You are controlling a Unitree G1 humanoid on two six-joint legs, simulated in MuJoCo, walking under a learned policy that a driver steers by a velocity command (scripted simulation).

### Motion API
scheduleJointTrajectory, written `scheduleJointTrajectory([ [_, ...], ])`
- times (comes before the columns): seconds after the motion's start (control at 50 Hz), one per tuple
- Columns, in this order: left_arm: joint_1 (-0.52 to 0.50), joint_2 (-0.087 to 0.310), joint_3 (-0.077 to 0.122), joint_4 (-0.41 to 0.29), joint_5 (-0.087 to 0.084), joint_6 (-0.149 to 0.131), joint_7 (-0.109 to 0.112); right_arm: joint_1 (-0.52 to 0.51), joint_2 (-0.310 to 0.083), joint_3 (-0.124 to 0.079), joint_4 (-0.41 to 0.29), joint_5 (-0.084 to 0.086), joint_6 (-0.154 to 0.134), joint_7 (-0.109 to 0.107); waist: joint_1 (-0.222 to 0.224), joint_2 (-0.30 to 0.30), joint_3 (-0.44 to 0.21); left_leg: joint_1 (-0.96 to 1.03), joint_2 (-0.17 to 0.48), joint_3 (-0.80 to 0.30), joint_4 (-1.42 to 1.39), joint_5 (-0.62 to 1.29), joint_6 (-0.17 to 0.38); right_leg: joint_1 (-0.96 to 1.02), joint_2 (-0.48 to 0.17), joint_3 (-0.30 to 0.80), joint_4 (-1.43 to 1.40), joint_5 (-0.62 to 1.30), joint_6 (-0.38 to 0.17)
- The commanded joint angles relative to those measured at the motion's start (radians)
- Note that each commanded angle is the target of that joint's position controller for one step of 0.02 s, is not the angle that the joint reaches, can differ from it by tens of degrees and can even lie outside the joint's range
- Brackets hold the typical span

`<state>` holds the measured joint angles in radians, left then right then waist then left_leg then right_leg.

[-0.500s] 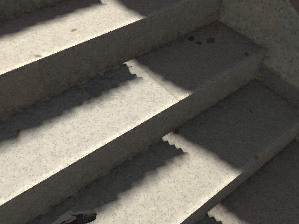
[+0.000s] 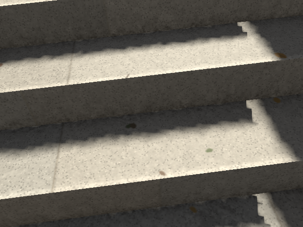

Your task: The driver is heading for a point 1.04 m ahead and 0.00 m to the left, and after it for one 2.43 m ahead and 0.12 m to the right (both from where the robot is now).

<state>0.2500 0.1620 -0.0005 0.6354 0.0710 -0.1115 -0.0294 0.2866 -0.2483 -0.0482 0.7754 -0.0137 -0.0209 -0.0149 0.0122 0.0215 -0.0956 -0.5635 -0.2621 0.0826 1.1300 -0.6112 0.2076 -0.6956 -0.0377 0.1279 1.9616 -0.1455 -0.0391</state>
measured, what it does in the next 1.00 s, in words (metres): climbs: right foot 0.18 m higher, then left foot 0.18 m higher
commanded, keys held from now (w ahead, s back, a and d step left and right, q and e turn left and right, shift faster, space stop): w+q+shift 0.18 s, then w+shift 0.44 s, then w+e+shift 0.38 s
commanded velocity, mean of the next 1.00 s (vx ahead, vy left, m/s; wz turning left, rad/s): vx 1.00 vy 0.00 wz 0.21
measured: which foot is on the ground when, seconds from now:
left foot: down 0.00-0.24, up 0.26-0.62, down 0.64-1.00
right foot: up 0.00-0.22, down 0.24-0.64, up 0.66-1.00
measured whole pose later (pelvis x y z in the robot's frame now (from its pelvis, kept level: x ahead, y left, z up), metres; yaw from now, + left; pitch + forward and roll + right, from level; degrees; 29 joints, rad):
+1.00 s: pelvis +0.83 +0.11 +0.48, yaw +10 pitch +5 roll -2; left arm -0.15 0.08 -0.05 0.49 -0.01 -0.02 0.01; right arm 0.50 -0.21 -0.02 1.08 0.03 -0.13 -0.02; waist 0.02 0.03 -0.05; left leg 0.07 0.06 0.26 0.17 -0.19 0.03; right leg -1.28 0.06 -0.10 1.68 -0.32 -0.17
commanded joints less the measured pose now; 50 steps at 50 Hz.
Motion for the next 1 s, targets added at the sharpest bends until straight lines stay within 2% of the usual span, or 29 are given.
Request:
scheduleJointTrajectory([
  [0.02,-0.13,-0.052,-0.037,-0.228,0.02,0.014,0.039,-0.022,-0.094,-0.029,-0.002,-0.012,-0.064,0.0,0.062,-0.123,0.216,0.056,0.279,-0.711,-0.776,0.3,0.115,-0.525,0.024,-0.036,0.318,-0.167,0.005],
  [0.06,-0.266,-0.016,-0.039,-0.287,0.015,0.035,0.06,-0.073,-0.096,-0.022,0.0,0.007,-0.087,0.008,0.065,-0.105,0.308,-0.075,0.232,-0.561,-0.841,0.43,0.067,-0.492,-0.019,-0.096,0.038,-0.311,0.018],
  [0.1,-0.455,-0.05,-0.054,-0.378,0.018,0.03,0.077,0.093,-0.125,-0.032,0.074,-0.02,-0.116,0.003,-0.031,0.017,0.27,0.104,0.289,-0.587,-0.889,0.549,0.107,-0.688,-0.026,-0.101,0.225,-0.511,-0.01],
  [0.14,-0.515,-0.061,-0.074,-0.423,0.031,0.025,0.069,0.203,-0.161,-0.05,0.119,0.001,-0.11,-0.008,-0.057,-0.015,0.199,0.225,0.276,-0.504,-0.959,0.591,0.086,-0.615,-0.054,-0.084,-0.143,-0.58,-0.057],
  [0.16,-0.473,-0.054,-0.084,-0.408,0.029,0.043,0.052,0.173,-0.163,-0.053,0.088,0.017,-0.08,-0.018,-0.04,-0.131,0.067,0.131,0.256,-0.407,-1.072,0.724,0.083,-0.212,-0.042,-0.188,-0.456,-0.424,-0.045],
  [0.2,-0.102,0.015,-0.014,-0.296,-0.049,0.036,0.067,0.055,-0.25,-0.089,0.004,0.057,-0.104,-0.016,0.17,0.002,-0.291,-0.099,0.275,-0.405,-0.775,1.871,0.056,0.775,0.102,-0.236,-0.628,-0.232,-0.03],
  [0.22,0.213,0.149,0.063,-0.209,-0.068,0.054,0.089,-0.129,-0.359,-0.135,-0.047,0.05,-0.135,0.007,0.392,0.081,-0.477,0.027,0.322,-0.439,-0.447,2.175,-0.01,0.914,0.07,-0.169,-0.75,-0.209,-0.052],
  [0.24,0.372,0.245,0.104,-0.099,-0.039,0.054,0.08,-0.226,-0.285,-0.127,-0.055,0.038,-0.178,0.035,0.454,-0.084,-0.515,0.101,0.23,-0.366,-0.057,1.897,-0.062,0.923,0.056,-0.123,-0.969,-0.359,-0.062],
  [0.26,0.36,0.314,0.123,0.007,-0.035,0.057,0.086,-0.302,-0.08,-0.078,-0.087,0.019,-0.192,0.066,0.374,-0.48,-0.431,-0.087,-0.015,-0.289,0.394,0.709,-0.116,0.864,-0.133,0.352,-1.33,-0.405,-0.155],
  [0.28,0.113,0.255,0.12,-0.04,-0.049,0.061,0.086,-0.104,0.029,-0.041,-0.156,-0.028,-0.195,0.075,0.128,-0.434,-0.359,-0.268,0.035,-0.38,0.691,0.547,-0.108,0.776,-0.278,0.781,-1.522,-0.439,-0.239],
  [0.32,-0.018,0.038,0.075,0.049,-0.067,0.019,0.054,-0.146,0.083,-0.001,-0.201,-0.065,-0.158,0.072,0.006,-0.082,-0.105,-0.376,0.139,-0.278,0.862,0.607,-0.067,0.542,-0.239,0.662,-1.525,-0.617,-0.225],
  [0.36,0.028,-0.027,0.065,0.196,-0.041,-0.021,0.029,-0.224,0.17,0.042,-0.264,-0.067,-0.109,0.055,-0.027,-0.031,0.026,-0.547,0.154,-0.304,1.116,0.447,-0.027,0.443,-0.225,0.462,-1.541,-0.504,-0.175],
  [0.46,0.132,0.022,0.054,0.35,-0.02,-0.062,0.01,-0.5,0.171,0.069,-0.395,-0.005,-0.047,-0.002,-0.029,-0.042,0.263,-0.773,0.176,-0.189,1.105,0.101,-0.048,0.306,-0.23,0.001,-1.839,0.023,-0.133],
  [0.5,0.198,0.057,0.05,0.386,-0.042,-0.065,0.021,-0.623,0.173,0.082,-0.456,0.003,-0.048,-0.016,-0.012,-0.042,0.308,-0.879,0.214,-0.165,1.03,0.003,-0.043,0.382,-0.244,-0.077,-1.949,0.024,-0.122],
  [0.54,0.26,0.092,0.042,0.411,-0.065,-0.032,0.038,-0.592,0.155,0.112,-0.475,-0.006,-0.046,0.006,-0.041,0.0,0.218,-0.573,0.284,0.053,0.559,0.071,-0.033,0.35,-0.139,-0.248,-2.08,0.253,-0.114],
  [0.56,0.244,0.105,0.041,0.392,-0.111,-0.02,0.051,-0.541,0.173,0.128,-0.473,0.003,-0.048,0.031,-0.072,0.043,0.115,-0.073,0.301,0.122,0.264,0.256,-0.02,0.183,-0.101,-0.301,-2.139,0.353,-0.127],
  [0.58,0.291,0.157,0.033,0.336,-0.151,-0.047,0.055,-0.46,0.107,0.098,-0.387,0.009,-0.052,0.043,-0.058,0.093,-0.087,0.292,0.169,0.203,0.249,0.346,-0.047,0.198,-0.112,-0.256,-1.986,1.076,-0.162],
  [0.62,0.198,0.47,0.141,0.263,-0.108,-0.076,0.033,-0.051,0.043,0.044,-0.309,0.006,-0.008,0.023,-0.253,-0.257,-0.37,0.382,0.145,0.095,0.049,0.193,-0.066,0.626,-0.223,-0.234,-1.508,1.736,-0.161],
  [0.64,0.171,0.431,0.156,0.227,-0.096,-0.083,0.016,0.001,-0.06,0.001,-0.299,-0.011,-0.002,0.017,-0.27,-0.231,-0.417,0.47,0.145,-0.037,-0.123,0.123,-0.054,0.626,-0.206,-0.15,-1.205,1.701,-0.124],
  [0.66,0.136,0.252,0.133,0.153,-0.096,-0.093,-0.024,0.004,-0.176,-0.045,-0.248,-0.028,-0.026,0.008,-0.204,0.083,-0.391,0.613,0.369,-0.529,-0.442,0.043,0.042,0.271,-0.016,-0.067,-0.752,0.753,-0.062],
  [0.68,0.107,0.17,0.129,0.086,-0.081,-0.098,-0.038,0.013,-0.206,-0.074,-0.234,-0.032,-0.019,0.005,-0.199,0.175,-0.453,0.631,0.57,-1.006,-0.754,-0.003,0.07,0.038,0.16,0.055,-0.18,0.121,-0.035],
  [0.72,-0.001,0.01,0.092,-0.024,-0.039,-0.075,-0.002,-0.118,-0.099,-0.056,-0.125,-0.001,-0.059,0.032,-0.068,-0.042,-0.195,0.446,0.572,-0.838,-0.735,0.047,0.041,-0.241,0.076,0.061,0.187,0.144,-0.054],
  [0.76,-0.007,-0.122,0.023,-0.067,-0.017,-0.03,0.009,-0.044,0.046,-0.02,0.047,-0.017,-0.084,0.038,0.033,-0.039,0.025,0.3,0.494,-0.473,-0.694,0.326,-0.015,-0.411,0.039,0.041,0.278,0.037,-0.106],
  [0.82,-0.053,-0.119,0.002,-0.067,-0.064,0.041,0.022,-0.03,0.136,0.018,0.125,-0.035,-0.115,0.04,0.071,-0.019,0.162,0.195,0.514,-0.217,-0.82,0.392,-0.088,-0.53,0.058,0.046,0.277,-0.143,-0.117],
  [0.86,-0.221,-0.156,-0.021,-0.144,-0.078,0.064,0.056,0.045,0.09,0.019,0.21,-0.045,-0.143,0.045,0.075,0.018,0.226,0.206,0.554,-0.141,-0.948,0.408,-0.088,-0.693,0.086,0.008,0.489,-0.279,-0.151],
  [0.92,-0.424,-0.123,-0.044,-0.236,-0.076,0.091,0.074,0.071,0.021,0.028,0.24,-0.008,-0.137,0.035,0.102,-0.046,0.266,0.13,0.464,0.087,-1.143,0.51,-0.145,-0.604,0.069,-0.141,0.056,-0.278,-0.16],
  [0.94,-0.37,-0.063,-0.044,-0.215,-0.084,0.102,0.062,0.054,0.012,0.041,0.234,0.018,-0.128,0.016,0.125,-0.054,0.218,0.023,0.41,0.186,-1.225,0.678,-0.122,-0.317,0.072,-0.247,-0.216,-0.194,-0.145],
  [0.96,-0.235,0.003,-0.025,-0.152,-0.077,0.106,0.042,-0.022,-0.024,0.044,0.177,0.056,-0.138,-0.01,0.19,-0.049,0.097,-0.07,0.377,0.264,-1.156,1.318,-0.105,0.103,0.111,-0.358,-0.378,-0.123,-0.139],
  [1.0,0.0,0.099,0.018,-0.082,-0.082,0.119,0.038,0.034,-0.316,-0.028,0.109,0.093,-0.165,-0.037,0.266,0.067,-0.213,0.242,0.462,0.196,-0.833,2.163,-0.052,0.394,0.177,-0.401,-0.52,-0.14,-0.114],
])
